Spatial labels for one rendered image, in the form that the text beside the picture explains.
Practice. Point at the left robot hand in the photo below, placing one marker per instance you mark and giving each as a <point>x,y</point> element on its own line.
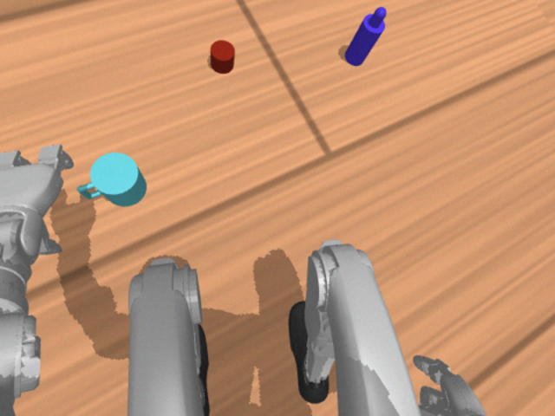
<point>34,186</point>

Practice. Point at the right robot hand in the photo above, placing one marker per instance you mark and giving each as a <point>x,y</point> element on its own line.
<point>456,397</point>

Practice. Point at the right robot foot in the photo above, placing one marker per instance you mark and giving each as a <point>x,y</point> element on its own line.
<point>311,392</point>

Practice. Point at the left robot arm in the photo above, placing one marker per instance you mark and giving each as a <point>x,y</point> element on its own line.
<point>21,232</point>

